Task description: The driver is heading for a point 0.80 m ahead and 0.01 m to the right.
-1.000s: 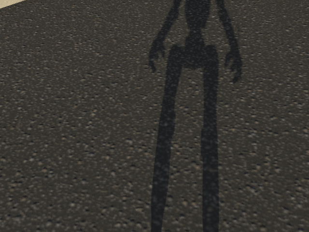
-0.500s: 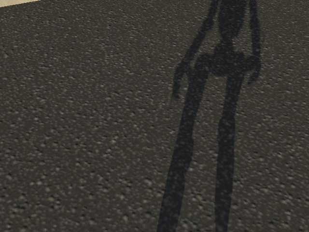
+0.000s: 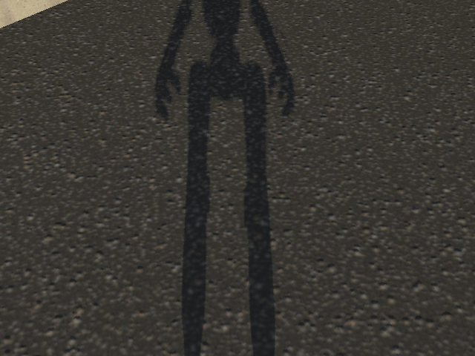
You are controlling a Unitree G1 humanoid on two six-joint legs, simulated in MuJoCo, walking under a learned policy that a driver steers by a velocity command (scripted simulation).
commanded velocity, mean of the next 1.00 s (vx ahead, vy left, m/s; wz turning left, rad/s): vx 0.19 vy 0.00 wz -0.31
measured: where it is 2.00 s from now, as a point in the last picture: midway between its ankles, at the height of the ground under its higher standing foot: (276, 275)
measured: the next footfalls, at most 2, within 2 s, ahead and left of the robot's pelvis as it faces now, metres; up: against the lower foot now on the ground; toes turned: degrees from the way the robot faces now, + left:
left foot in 0.36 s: +0.33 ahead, +0.09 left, +0.00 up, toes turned -16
right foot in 0.74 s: +0.18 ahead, -0.07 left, +0.00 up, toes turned -14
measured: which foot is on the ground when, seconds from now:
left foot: up 0.00-0.34, down 0.36-0.76, up 0.78-1.00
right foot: down 0.00-0.38, up 0.40-0.72, down 0.74-1.00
